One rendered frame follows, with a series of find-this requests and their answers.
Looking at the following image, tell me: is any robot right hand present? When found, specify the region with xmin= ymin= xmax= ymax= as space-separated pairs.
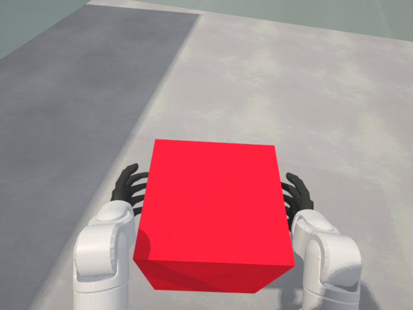
xmin=281 ymin=172 xmax=314 ymax=231

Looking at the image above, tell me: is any carton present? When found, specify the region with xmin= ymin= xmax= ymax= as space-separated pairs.
xmin=133 ymin=139 xmax=295 ymax=294

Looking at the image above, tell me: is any robot left hand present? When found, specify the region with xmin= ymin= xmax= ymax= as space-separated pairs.
xmin=110 ymin=163 xmax=149 ymax=217

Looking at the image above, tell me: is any left robot forearm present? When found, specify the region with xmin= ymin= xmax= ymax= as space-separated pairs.
xmin=73 ymin=200 xmax=136 ymax=310

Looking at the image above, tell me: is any right robot forearm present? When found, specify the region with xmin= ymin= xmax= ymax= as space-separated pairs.
xmin=290 ymin=209 xmax=362 ymax=310

